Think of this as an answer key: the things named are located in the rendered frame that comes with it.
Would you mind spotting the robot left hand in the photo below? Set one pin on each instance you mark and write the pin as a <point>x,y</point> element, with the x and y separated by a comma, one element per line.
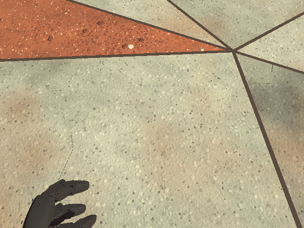
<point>43,213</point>

